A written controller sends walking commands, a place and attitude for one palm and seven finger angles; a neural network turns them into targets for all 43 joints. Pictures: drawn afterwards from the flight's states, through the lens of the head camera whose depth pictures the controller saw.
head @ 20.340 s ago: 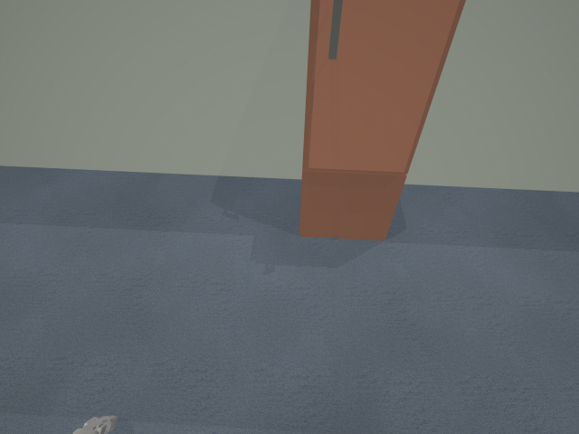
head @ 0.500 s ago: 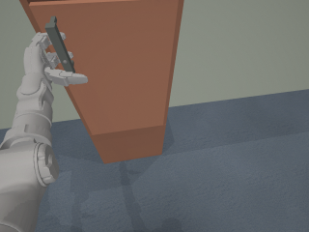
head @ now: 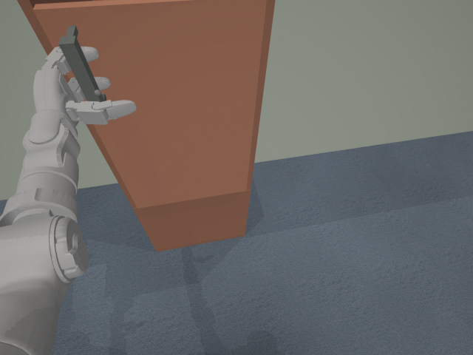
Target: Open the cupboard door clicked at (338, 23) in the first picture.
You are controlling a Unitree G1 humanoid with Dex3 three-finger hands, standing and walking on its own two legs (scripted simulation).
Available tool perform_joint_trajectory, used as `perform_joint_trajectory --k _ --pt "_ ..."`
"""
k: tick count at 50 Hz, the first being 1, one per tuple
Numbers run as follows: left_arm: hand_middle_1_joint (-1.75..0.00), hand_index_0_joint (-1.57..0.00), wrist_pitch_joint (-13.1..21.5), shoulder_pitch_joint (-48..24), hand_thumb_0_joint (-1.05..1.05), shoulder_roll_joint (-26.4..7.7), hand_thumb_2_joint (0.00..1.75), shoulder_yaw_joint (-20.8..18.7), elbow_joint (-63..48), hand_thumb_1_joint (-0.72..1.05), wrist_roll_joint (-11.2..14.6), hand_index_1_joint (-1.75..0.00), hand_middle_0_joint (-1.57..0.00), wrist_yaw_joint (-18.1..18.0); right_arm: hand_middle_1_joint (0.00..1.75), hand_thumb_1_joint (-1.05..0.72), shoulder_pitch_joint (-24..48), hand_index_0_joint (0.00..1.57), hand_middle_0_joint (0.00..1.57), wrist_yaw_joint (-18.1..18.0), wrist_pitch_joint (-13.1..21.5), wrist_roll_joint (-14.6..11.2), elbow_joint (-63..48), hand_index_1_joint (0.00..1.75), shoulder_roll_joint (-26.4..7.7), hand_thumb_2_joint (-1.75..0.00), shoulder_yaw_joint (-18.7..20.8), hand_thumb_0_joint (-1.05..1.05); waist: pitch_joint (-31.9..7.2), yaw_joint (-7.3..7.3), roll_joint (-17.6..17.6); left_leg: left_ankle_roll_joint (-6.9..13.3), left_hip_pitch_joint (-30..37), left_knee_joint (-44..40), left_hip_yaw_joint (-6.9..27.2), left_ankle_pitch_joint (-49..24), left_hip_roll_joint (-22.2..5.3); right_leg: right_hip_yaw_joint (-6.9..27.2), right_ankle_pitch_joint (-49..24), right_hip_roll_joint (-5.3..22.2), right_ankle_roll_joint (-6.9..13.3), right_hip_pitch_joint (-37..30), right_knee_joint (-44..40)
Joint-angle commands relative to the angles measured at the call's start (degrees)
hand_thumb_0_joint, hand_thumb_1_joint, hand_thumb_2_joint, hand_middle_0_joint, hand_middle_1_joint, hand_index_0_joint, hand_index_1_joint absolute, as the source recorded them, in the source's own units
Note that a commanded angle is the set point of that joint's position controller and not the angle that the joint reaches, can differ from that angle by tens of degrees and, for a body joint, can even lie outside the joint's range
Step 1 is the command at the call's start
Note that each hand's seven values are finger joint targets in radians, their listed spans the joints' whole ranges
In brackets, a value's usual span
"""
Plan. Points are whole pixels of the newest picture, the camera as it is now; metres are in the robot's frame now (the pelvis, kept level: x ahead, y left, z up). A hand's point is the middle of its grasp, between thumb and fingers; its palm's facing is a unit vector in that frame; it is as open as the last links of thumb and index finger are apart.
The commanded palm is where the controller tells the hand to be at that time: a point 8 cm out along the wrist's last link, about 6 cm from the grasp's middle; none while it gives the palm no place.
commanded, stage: close the thumb around the handle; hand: left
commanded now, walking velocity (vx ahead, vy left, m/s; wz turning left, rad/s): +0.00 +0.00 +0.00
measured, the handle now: (88, 75) +0.55 +0.22 +0.16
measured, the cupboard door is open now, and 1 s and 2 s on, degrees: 0 15 46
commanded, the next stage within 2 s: pull the door open along its arc in 0.46 s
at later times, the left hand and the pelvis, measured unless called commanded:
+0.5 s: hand (99, 95) +0.50 +0.19 +0.16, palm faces +0.13 -0.99 +0.01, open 5.7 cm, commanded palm +0.47 +0.23 +0.16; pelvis +0.00 +0.01 +0.00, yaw +0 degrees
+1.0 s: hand (111, 128) +0.43 +0.16 +0.16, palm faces +0.10 -0.99 +0.04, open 6.1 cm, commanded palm +0.37 +0.20 +0.16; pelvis +0.01 +0.00 +0.01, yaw -1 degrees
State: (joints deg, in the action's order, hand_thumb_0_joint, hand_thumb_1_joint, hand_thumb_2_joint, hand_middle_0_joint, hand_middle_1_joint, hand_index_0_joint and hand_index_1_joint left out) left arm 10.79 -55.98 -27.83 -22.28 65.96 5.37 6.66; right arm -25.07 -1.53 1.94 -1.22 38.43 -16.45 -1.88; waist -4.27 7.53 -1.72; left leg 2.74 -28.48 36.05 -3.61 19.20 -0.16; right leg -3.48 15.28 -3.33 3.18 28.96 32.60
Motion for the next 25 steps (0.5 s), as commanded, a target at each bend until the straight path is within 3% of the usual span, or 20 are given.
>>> perform_joint_trajectory --k 1,2,3,4,6,7,9,12,13,15,19,21,23,24,25 --pt "-1.28 -0.35 3.26 -26.83 0.00 -14.46 0.61 -0.73 -13.25 0.23 0.44 -1.28 -0.35 0.08 0.30 -0.90 -5.01 0.20 0.20 -0.56 1.52 -0.14 -4.38 0.30 -8.95 -0.90 3.37 0.00 -20.34 -0.62 -1.27 0.05 10.51 -2.67 4.77 -19.86 -0.52 3.49 -20.40 1.35 -1.79 -10.98 -2.14" --pt "-1.28 -0.36 3.24 -28.56 0.00 -12.87 0.64 0.95 -14.80 0.28 0.48 -1.28 -0.36 0.22 0.30 -0.90 -4.74 0.20 0.20 -0.53 1.48 -0.16 -4.48 0.30 -8.85 -0.90 3.34 0.00 -20.41 0.20 -3.08 -0.04 11.77 -2.66 4.78 -20.40 -0.54 3.52 -20.48 1.32 -1.80 -10.15 -2.18" --pt "-1.29 -0.36 3.56 -28.52 0.00 -14.12 0.66 -0.81 -15.92 0.34 0.80 -1.29 -0.36 -0.16 0.30 -0.90 -5.21 0.20 0.20 -0.63 1.50 -0.07 -4.40 0.30 -9.02 -0.90 3.58 0.00 -22.24 -0.31 -1.81 0.06 12.93 -2.20 5.05 -22.17 -0.55 3.40 -21.37 1.19 -1.71 -10.70 -1.82" --pt "-1.30 -0.36 3.53 -28.95 0.00 -12.81 0.68 0.63 -16.27 0.40 0.75 -1.30 -0.36 0.03 0.30 -0.90 -4.71 0.20 0.20 -0.63 1.54 -0.10 -4.43 0.30 -8.72 -0.90 3.50 0.00 -22.42 -0.15 -3.69 -0.15 13.68 -2.26 4.98 -22.60 -0.61 3.49 -21.41 1.26 -1.79 -10.15 -1.99" --pt "-1.31 -0.37 3.42 -29.63 0.00 -11.31 0.73 1.23 -15.56 0.51 1.15 -1.31 -0.37 0.00 0.30 -0.90 -5.00 0.20 0.20 -0.58 1.83 -0.02 -3.76 0.30 -8.61 -0.90 3.51 0.00 -21.38 0.40 -2.65 -0.25 14.18 -2.25 5.25 -22.20 -0.73 3.27 -20.58 1.10 -1.84 -9.01 -2.32" --pt "-1.31 -0.38 3.44 -27.97 0.00 -13.49 0.76 -0.80 -15.11 0.56 1.17 -1.31 -0.38 -0.18 0.30 -0.90 -5.17 0.20 0.20 -0.62 1.82 -0.03 -3.74 0.30 -8.82 -0.90 3.59 0.00 -21.73 -0.42 -1.42 -0.22 13.17 -2.27 5.19 -22.00 -0.72 3.33 -20.83 1.13 -1.80 -10.23 -2.13" --pt "-1.33 -0.38 3.35 -29.06 0.00 -13.56 0.80 -0.22 -14.78 0.68 1.00 -1.33 -0.38 -0.22 0.30 -0.90 -5.07 0.20 0.20 -0.68 1.61 0.01 -3.48 0.30 -8.90 -0.90 3.39 0.00 -21.40 0.12 -1.49 -0.25 12.81 -2.47 5.30 -21.86 -0.59 3.28 -20.96 1.27 -1.83 -10.19 -1.98" --pt "-1.34 -0.40 2.90 -28.59 0.00 -10.43 0.88 2.09 -13.56 0.84 0.48 -1.34 -0.40 -0.16 0.30 -0.90 -4.61 0.20 0.20 -0.48 1.92 0.01 -3.75 0.30 -8.60 -0.90 3.28 0.00 -19.53 0.22 -2.11 -0.33 12.82 -2.66 5.47 -20.37 -0.57 3.08 -18.82 1.30 -1.70 -8.25 -2.21" --pt "-1.35 -0.40 3.20 -28.72 0.00 -12.26 0.90 0.51 -13.59 0.90 0.51 -1.35 -0.40 -0.43 0.30 -0.90 -4.86 0.20 0.20 -0.59 1.89 0.10 -3.69 0.30 -8.83 -0.90 3.34 0.00 -19.94 0.13 -1.26 -0.17 12.68 -2.38 5.45 -20.94 -0.63 3.09 -19.30 1.32 -1.66 -8.76 -2.03" --pt "-1.35 -0.40 3.13 -28.57 0.00 -14.10 0.90 -0.96 -13.12 0.90 0.71 -1.35 -0.40 -0.47 0.30 -0.90 -4.98 0.20 0.20 -0.70 1.81 0.09 -3.60 0.30 -8.91 -0.90 3.37 0.00 -21.23 -0.22 -0.71 -0.21 12.19 -2.36 5.26 -21.27 -0.51 3.45 -20.55 1.40 -1.79 -10.19 -1.93" --pt "-1.35 -0.40 4.14 -29.79 0.00 -11.43 0.90 1.51 -15.66 0.90 0.32 -1.35 -0.40 -0.43 0.30 -0.90 -4.65 0.20 0.20 -0.49 1.97 0.15 -3.74 0.30 -8.46 -0.90 3.36 0.00 -22.59 -0.15 -4.32 -0.83 15.36 -1.74 6.01 -24.93 -0.71 2.94 -20.86 1.22 -1.55 -8.10 -1.27" --pt "-1.35 -0.40 3.91 -28.65 0.00 -11.19 0.90 0.59 -15.13 0.90 0.94 -1.35 -0.40 -0.83 0.30 -0.90 -4.44 0.20 0.20 -0.39 1.90 0.18 -3.85 0.30 -8.47 -0.90 3.41 0.00 -22.59 -0.46 -3.03 -0.98 15.43 -1.76 6.00 -24.96 -0.85 2.86 -20.52 1.08 -1.66 -8.01 -1.49" --pt "-1.35 -0.40 4.02 -28.47 0.00 -13.36 0.90 -0.98 -15.21 0.90 0.90 -1.35 -0.40 -1.54 0.30 -0.90 -4.59 0.20 0.20 -0.46 1.72 0.26 -3.80 0.30 -8.82 -0.90 3.35 0.00 -22.62 -0.81 -1.29 -0.76 14.08 -2.05 5.88 -24.74 -0.73 2.91 -21.41 1.10 -1.60 -9.95 -1.29" --pt "-1.35 -0.40 4.15 -28.37 0.00 -12.60 0.90 -0.55 -16.73 0.90 0.80 -1.35 -0.40 -1.76 0.30 -0.90 -4.24 0.20 0.20 -0.37 1.71 0.24 -4.13 0.30 -8.55 -0.90 3.44 0.00 -23.88 -1.06 -2.25 -0.85 15.08 -2.05 5.88 -26.32 -0.73 2.91 -22.43 1.10 -1.61 -10.43 -1.10" --pt "-1.35 -0.40 4.21 -28.49 0.00 -9.63 0.90 1.80 -18.00 0.90 0.73 -1.35 -0.40 -1.58 0.30 -0.90 -3.66 0.20 0.20 -0.21 1.83 0.09 -4.40 0.30 -8.19 -0.90 3.48 0.00 -23.90 -0.84 -4.40 -1.14 16.56 -1.92 5.81 -27.18 -0.83 2.80 -22.12 1.07 -1.59 -9.36 -1.13"
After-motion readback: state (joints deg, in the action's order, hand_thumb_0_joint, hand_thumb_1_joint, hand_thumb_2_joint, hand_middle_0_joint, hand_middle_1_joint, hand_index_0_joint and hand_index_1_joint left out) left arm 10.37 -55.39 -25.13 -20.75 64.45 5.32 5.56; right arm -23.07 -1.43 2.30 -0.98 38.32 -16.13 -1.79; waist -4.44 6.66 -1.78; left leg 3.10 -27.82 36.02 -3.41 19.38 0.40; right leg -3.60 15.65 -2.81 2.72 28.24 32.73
